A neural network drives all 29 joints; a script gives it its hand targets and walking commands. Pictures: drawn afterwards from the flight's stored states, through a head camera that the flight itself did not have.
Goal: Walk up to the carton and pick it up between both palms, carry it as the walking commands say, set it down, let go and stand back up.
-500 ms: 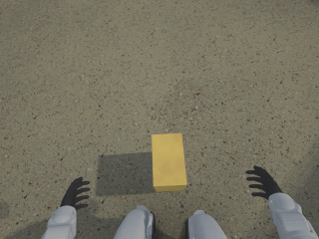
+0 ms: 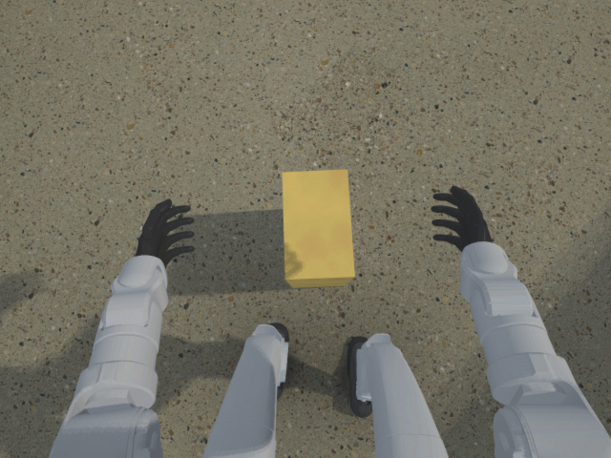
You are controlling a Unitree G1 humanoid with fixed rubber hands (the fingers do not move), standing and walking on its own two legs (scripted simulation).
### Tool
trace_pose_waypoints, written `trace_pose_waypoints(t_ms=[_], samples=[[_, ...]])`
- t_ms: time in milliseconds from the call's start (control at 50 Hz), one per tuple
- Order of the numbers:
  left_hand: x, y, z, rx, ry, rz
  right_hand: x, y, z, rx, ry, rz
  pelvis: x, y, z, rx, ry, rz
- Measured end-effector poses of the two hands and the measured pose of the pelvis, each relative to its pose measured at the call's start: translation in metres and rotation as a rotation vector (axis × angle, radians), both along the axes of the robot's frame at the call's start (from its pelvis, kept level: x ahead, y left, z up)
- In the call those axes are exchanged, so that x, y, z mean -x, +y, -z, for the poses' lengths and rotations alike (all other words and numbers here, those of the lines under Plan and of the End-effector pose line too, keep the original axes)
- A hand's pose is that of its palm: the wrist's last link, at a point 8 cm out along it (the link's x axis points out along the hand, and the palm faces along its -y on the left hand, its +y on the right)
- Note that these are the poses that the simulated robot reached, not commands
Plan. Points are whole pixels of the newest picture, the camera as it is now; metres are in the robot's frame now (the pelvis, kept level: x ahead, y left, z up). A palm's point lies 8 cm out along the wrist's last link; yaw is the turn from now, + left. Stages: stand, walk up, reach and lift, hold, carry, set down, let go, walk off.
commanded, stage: reach and lift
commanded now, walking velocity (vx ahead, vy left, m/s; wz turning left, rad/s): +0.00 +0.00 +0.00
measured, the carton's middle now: (316, 236) +0.46 +0.03 -0.54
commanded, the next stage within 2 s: none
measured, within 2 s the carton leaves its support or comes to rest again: neither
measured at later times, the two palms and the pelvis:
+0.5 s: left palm (215, 181) +0.47 +0.19 -0.16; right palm (413, 178) +0.49 -0.12 -0.17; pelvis +0.01 +0.03 -0.02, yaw +0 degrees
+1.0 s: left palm (222, 205) +0.46 +0.21 -0.28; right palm (386, 200) +0.48 -0.10 -0.28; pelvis -0.05 +0.02 -0.12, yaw -1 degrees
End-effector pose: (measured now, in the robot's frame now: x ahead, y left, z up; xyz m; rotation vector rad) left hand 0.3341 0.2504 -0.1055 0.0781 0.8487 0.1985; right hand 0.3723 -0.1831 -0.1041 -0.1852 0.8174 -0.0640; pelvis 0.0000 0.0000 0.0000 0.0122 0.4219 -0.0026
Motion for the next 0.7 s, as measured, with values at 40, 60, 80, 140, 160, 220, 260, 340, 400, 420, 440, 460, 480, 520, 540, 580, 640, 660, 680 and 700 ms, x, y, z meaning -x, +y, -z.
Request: trace_pose_waypoints(t_ms=[40, 60, 80, 140, 160, 220, 260, 340, 400, 420, 440, 460, 480, 520, 540, 580, 640, 660, 680, 700], samples=[[-0.012, -0.002, 0.005, 0.012, -0.016, -0.005, -0.012, 0.006, 0.001, 0.002, -0.007, -0.001, 0.006, 0.002, 0.004, 0.005, 0.006, -0.003], [-0.018, -0.003, 0.007, 0.016, -0.024, -0.007, -0.018, 0.009, 0.002, 0.0, -0.008, -0.001, 0.008, 0.003, 0.006, 0.008, 0.011, -0.005], [-0.025, -0.004, 0.009, 0.019, -0.031, -0.008, -0.023, 0.013, 0.003, -0.003, -0.009, -0.001, 0.01, 0.004, 0.007, 0.011, 0.016, -0.007], [-0.043, -0.006, 0.013, 0.021, -0.057, -0.012, -0.042, 0.025, 0.007, -0.023, -0.025, 0.003, 0.013, 0.009, 0.012, 0.022, 0.038, -0.016], [-0.05, -0.007, 0.014, 0.019, -0.067, -0.012, -0.049, 0.03, 0.008, -0.032, -0.034, 0.005, 0.013, 0.011, 0.014, 0.025, 0.047, -0.019], [-0.07, -0.011, 0.018, 0.009, -0.094, -0.007, -0.068, 0.043, 0.014, -0.06, -0.064, 0.009, 0.011, 0.017, 0.019, 0.033, 0.081, -0.027], [-0.083, -0.015, 0.022, 0.003, -0.111, 0.0, -0.08, 0.05, 0.02, -0.078, -0.085, 0.012, 0.008, 0.021, 0.022, 0.038, 0.108, -0.031], [-0.106, -0.028, 0.034, 0.0, -0.136, 0.013, -0.098, 0.06, 0.036, -0.102, -0.112, 0.016, 0.0, 0.028, 0.026, 0.043, 0.172, -0.029], [-0.119, -0.04, 0.043, 0.012, -0.158, 0.017, -0.107, 0.063, 0.048, -0.116, -0.128, 0.025, -0.007, 0.031, 0.027, 0.046, 0.223, -0.027], [-0.123, -0.044, 0.046, 0.016, -0.166, 0.017, -0.11, 0.063, 0.052, -0.119, -0.134, 0.028, -0.009, 0.032, 0.027, 0.047, 0.238, -0.027], [-0.126, -0.047, 0.049, 0.02, -0.173, 0.017, -0.112, 0.063, 0.056, -0.121, -0.141, 0.031, -0.011, 0.033, 0.027, 0.048, 0.248, -0.027], [-0.128, -0.051, 0.052, 0.023, -0.179, 0.018, -0.113, 0.063, 0.059, -0.121, -0.146, 0.033, -0.013, 0.033, 0.026, 0.047, 0.251, -0.027], [-0.13, -0.054, 0.054, 0.025, -0.185, 0.018, -0.114, 0.062, 0.063, -0.119, -0.151, 0.033, -0.014, 0.033, 0.025, 0.047, 0.25, -0.025], [-0.132, -0.059, 0.06, 0.025, -0.191, 0.02, -0.113, 0.06, 0.069, -0.114, -0.16, 0.034, -0.015, 0.033, 0.022, 0.043, 0.237, -0.018], [-0.132, -0.06, 0.064, 0.022, -0.191, 0.02, -0.113, 0.058, 0.073, -0.112, -0.162, 0.034, -0.015, 0.032, 0.021, 0.041, 0.228, -0.012], [-0.131, -0.061, 0.072, 0.011, -0.185, 0.018, -0.112, 0.054, 0.08, -0.107, -0.164, 0.035, -0.014, 0.03, 0.02, 0.035, 0.205, 0.0], [-0.128, -0.056, 0.09, -0.009, -0.162, 0.005, -0.11, 0.051, 0.095, -0.101, -0.159, 0.036, -0.01, 0.026, 0.023, 0.024, 0.18, 0.018], [-0.126, -0.054, 0.096, -0.013, -0.157, -0.001, -0.11, 0.051, 0.1, -0.102, -0.16, 0.036, -0.008, 0.025, 0.025, 0.02, 0.167, 0.024], [-0.124, -0.052, 0.102, -0.015, -0.155, -0.008, -0.111, 0.052, 0.105, -0.106, -0.164, 0.033, -0.005, 0.024, 0.026, 0.016, 0.151, 0.028], [-0.123, -0.051, 0.108, -0.016, -0.157, -0.013, -0.111, 0.054, 0.11, -0.11, -0.17, 0.029, -0.001, 0.023, 0.028, 0.012, 0.131, 0.032]])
